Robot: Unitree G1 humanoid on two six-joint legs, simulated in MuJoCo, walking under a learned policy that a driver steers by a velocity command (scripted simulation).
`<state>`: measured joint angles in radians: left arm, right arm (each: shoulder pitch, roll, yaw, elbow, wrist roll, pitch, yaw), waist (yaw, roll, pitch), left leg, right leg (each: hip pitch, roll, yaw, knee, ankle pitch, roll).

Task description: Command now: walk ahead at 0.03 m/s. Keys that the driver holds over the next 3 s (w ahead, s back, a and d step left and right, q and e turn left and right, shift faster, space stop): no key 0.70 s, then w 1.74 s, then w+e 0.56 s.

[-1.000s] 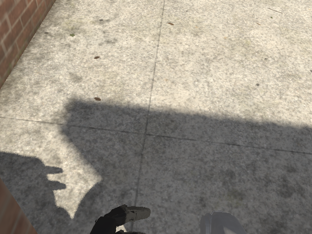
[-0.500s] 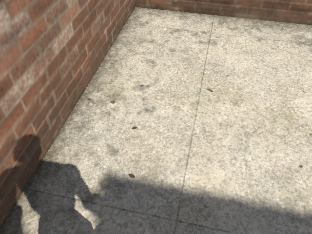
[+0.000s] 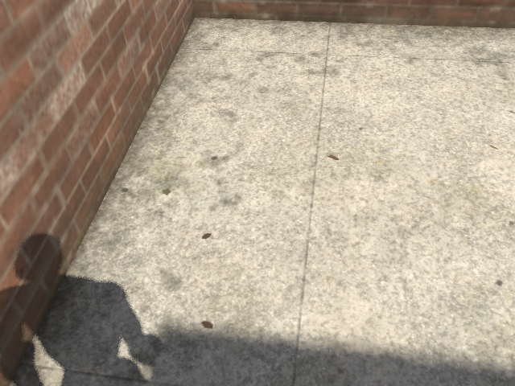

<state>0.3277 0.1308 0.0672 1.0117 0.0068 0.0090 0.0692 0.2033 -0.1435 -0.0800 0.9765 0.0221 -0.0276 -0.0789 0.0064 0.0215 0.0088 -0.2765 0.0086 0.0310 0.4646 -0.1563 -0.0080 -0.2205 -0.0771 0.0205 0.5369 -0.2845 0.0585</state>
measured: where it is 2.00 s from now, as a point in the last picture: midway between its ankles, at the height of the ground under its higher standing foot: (285, 358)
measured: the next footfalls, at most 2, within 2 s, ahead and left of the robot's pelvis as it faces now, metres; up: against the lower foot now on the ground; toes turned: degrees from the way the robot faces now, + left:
right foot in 1.48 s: +0.50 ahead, -0.13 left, +0.00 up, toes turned -5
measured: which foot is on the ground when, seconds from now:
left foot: down 0.00-1.00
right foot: down 0.00-0.98, up 1.00-1.00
